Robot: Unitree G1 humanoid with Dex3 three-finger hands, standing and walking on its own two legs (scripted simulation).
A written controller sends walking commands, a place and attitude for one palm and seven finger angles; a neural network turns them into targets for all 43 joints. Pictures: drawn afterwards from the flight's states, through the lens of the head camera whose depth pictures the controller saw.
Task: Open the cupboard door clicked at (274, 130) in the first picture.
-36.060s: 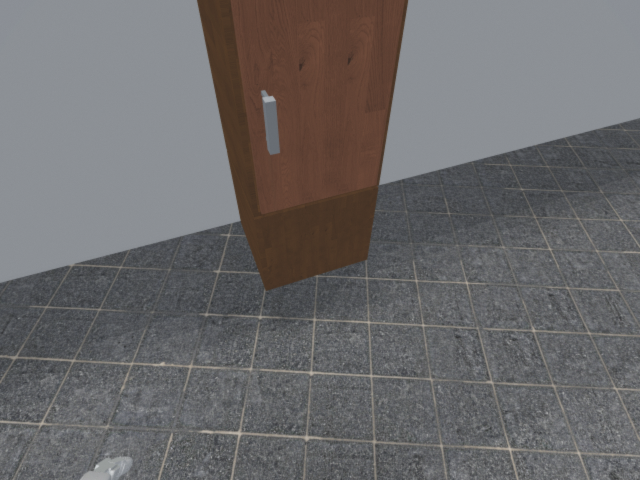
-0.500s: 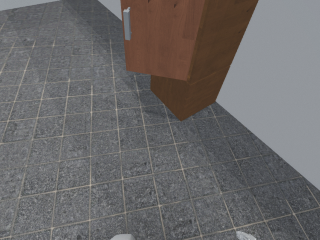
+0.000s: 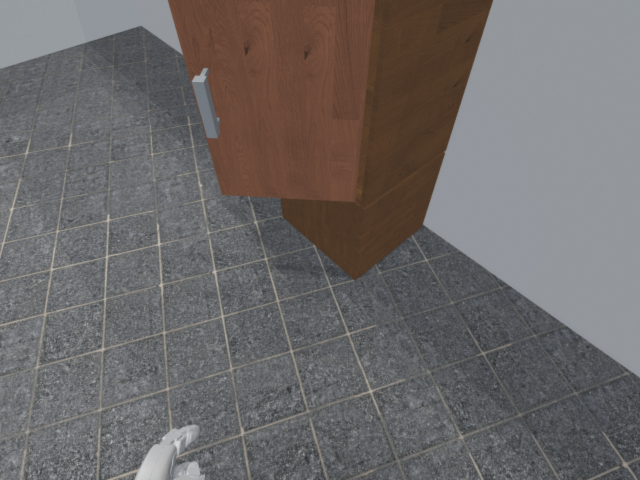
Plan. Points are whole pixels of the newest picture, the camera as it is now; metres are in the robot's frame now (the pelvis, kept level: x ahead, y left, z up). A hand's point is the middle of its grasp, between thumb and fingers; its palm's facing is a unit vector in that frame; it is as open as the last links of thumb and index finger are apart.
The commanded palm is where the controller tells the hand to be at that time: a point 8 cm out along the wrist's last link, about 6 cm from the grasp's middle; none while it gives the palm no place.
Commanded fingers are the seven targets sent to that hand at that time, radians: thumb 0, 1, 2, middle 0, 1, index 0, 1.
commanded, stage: take the last steps up to it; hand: left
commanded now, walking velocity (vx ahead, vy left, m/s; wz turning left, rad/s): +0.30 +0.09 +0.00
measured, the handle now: (209, 103) +0.86 +0.26 -0.02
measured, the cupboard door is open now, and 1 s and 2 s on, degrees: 44 44 44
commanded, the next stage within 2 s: come to a stop and stand still in 0.50 s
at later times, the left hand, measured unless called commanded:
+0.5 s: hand (151, 428) +0.22 +0.26 -0.16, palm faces +0.02 -0.98 -0.19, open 7.4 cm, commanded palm none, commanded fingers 0.00 0.90 0.90 -0.20 -0.30 -0.20 -0.30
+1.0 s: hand (182, 329) +0.38 +0.25 -0.16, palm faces +0.01 -0.97 -0.23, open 7.4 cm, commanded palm none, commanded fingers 0.00 0.90 0.90 -0.20 -0.30 -0.20 -0.30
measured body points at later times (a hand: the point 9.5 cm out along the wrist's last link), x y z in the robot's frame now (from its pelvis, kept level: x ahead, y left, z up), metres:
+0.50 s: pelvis +0.19 +0.07 +0.02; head +0.21 +0.08 +0.47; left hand +0.22 +0.31 -0.14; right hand +0.23 -0.17 -0.13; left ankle +0.19 +0.17 -0.73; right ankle +0.19 -0.05 -0.67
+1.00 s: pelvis +0.29 +0.06 +0.01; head +0.34 +0.06 +0.46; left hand +0.38 +0.30 -0.14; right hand +0.31 -0.17 -0.14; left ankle +0.27 +0.17 -0.73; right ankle +0.26 -0.06 -0.70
